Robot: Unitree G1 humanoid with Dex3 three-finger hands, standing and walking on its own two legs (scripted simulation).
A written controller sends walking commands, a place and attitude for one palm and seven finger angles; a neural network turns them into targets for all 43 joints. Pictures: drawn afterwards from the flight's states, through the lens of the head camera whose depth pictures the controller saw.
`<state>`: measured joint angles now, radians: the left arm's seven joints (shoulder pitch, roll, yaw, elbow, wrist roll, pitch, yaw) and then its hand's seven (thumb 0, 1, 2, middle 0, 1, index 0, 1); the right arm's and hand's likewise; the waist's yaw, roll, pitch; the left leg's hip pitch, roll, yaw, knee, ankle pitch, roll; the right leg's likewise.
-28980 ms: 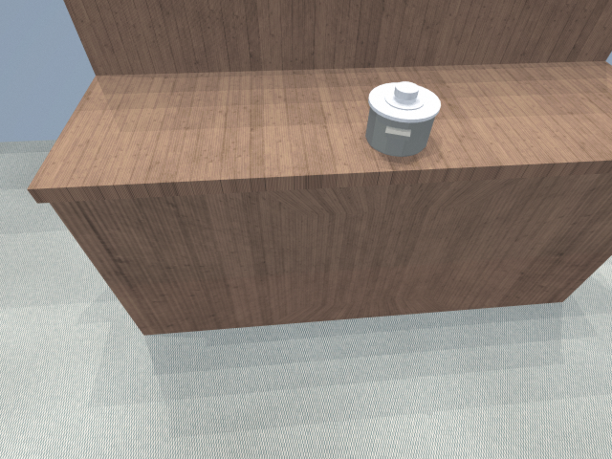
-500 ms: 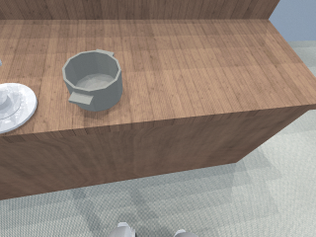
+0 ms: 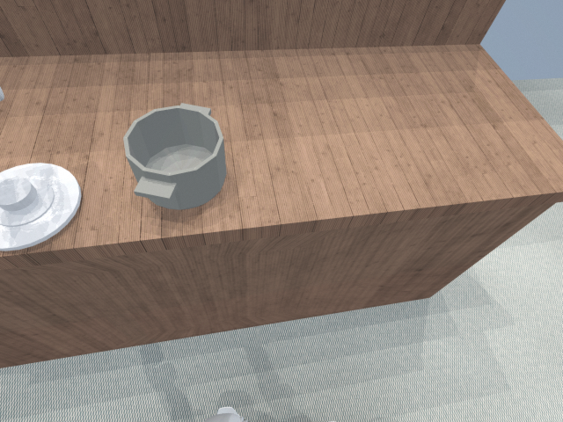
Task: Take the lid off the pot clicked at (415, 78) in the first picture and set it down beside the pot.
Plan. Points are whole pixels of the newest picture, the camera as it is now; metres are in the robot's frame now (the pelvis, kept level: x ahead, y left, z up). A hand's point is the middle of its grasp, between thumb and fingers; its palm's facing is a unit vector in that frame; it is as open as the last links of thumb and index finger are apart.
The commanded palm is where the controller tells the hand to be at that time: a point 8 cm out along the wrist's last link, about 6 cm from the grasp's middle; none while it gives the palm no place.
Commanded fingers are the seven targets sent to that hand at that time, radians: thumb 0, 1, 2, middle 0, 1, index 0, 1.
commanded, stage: raise the empty hand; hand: left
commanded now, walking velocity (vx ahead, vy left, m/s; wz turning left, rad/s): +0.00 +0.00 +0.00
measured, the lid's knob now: (14, 193) +0.45 +0.38 +0.02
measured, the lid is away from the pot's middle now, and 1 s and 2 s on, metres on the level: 0.24 0.24 0.24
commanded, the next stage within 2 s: draw the hand back to the body in 0.38 s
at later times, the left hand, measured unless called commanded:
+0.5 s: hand out of the picture +0.45 +0.38 +0.19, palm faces -0.35 -0.16 -0.92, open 11.1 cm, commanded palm +0.48 +0.37 +0.26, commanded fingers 0.00 -0.02 0.67 -0.36 -0.85 -0.36 -0.85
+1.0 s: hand out of the picture +0.41 +0.36 +0.18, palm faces -0.23 -0.25 -0.94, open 11.1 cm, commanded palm +0.39 +0.35 +0.24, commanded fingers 0.00 -0.02 0.67 -0.36 -0.85 -0.36 -0.85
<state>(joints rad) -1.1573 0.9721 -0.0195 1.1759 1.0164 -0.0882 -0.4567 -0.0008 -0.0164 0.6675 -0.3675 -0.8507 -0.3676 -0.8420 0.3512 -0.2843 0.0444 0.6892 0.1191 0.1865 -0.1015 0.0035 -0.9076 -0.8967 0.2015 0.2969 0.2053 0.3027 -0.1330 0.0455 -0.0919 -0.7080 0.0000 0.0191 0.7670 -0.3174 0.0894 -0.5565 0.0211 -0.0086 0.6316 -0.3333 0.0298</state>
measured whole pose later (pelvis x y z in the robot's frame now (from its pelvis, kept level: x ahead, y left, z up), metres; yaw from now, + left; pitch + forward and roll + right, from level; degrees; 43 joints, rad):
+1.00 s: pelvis +0.00 -0.01 +0.01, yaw +2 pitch +9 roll -3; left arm -0.87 0.89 0.08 0.87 0.80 -0.04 -0.45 0.00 -0.02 0.67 -0.37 -0.85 -0.37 -0.84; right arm 0.25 -0.27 0.02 0.59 0.12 0.23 -0.05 0.01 -0.91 -0.90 0.20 0.30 0.20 0.30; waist -0.07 0.05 -0.04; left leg -0.54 -0.03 0.01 0.65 -0.26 0.08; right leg -0.40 0.00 -0.02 0.54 -0.30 0.02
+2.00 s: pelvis +0.02 -0.09 +0.03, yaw +0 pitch -3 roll +0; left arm -0.03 0.40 0.41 0.09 -0.10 -0.07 0.08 0.01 0.81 0.88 -0.22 -0.35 -0.22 -0.34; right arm 0.15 -0.25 0.03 0.68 0.03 -0.06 -0.07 0.01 -0.91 -0.90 0.20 0.30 0.20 0.30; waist 0.05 0.06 0.02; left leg -0.11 0.04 0.02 0.37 -0.19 -0.02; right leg -0.01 0.07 0.00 0.32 -0.24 -0.06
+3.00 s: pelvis -0.01 -0.04 +0.03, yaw +0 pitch -4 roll -2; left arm 0.52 0.35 0.34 -0.48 -0.06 -0.15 0.07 0.01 0.89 0.90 -0.21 -0.31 -0.21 -0.30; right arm 0.17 -0.22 0.03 0.60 0.00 -0.07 -0.05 0.01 -0.91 -0.90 0.20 0.30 0.20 0.30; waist 0.06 0.06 0.01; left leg -0.19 0.02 0.03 0.44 -0.20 0.03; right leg -0.05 0.04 0.01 0.31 -0.20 0.00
